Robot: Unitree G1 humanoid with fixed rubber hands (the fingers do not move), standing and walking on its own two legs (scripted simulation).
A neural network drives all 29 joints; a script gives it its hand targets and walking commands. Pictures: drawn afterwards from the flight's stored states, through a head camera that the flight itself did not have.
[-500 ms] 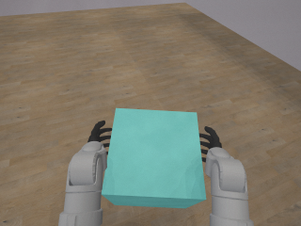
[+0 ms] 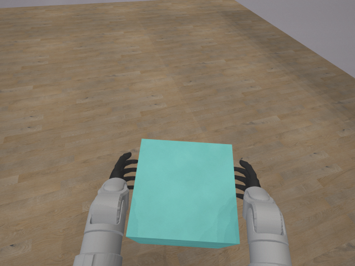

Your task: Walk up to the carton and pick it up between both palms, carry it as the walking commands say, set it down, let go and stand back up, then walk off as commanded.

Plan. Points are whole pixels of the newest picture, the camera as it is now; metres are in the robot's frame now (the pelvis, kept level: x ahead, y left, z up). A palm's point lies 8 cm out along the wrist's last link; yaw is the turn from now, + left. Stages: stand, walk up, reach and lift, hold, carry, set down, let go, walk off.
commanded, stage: hold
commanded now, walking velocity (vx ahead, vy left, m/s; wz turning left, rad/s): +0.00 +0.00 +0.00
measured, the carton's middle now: (182, 197) +0.30 -0.02 -0.06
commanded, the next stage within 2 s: set down in 0.18 s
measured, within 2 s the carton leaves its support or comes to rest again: neither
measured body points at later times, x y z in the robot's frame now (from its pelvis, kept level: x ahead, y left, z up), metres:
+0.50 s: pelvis -0.01 -0.04 +0.00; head -0.04 -0.05 +0.45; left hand +0.30 +0.12 +0.02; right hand +0.31 -0.19 +0.02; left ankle +0.02 +0.09 -0.74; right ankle +0.04 -0.16 -0.74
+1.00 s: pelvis -0.02 -0.02 -0.03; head +0.09 -0.01 +0.41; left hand +0.33 +0.13 -0.07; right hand +0.33 -0.18 -0.07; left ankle +0.02 +0.09 -0.74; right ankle +0.04 -0.16 -0.74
